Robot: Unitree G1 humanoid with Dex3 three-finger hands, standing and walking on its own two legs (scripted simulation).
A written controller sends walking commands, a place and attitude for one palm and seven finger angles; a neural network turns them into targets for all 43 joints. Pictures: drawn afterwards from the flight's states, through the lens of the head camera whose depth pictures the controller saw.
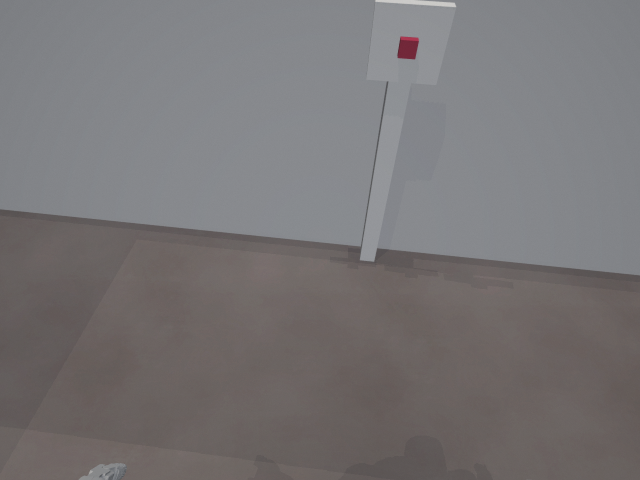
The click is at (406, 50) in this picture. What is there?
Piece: button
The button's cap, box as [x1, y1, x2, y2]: [398, 36, 418, 58]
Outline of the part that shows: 401,36 398,49 398,57 414,58 418,38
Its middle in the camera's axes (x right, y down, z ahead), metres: +0.21 -0.46 +0.92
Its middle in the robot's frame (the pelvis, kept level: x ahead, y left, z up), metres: +1.02 -0.15 +0.10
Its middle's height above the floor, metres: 0.87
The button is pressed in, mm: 0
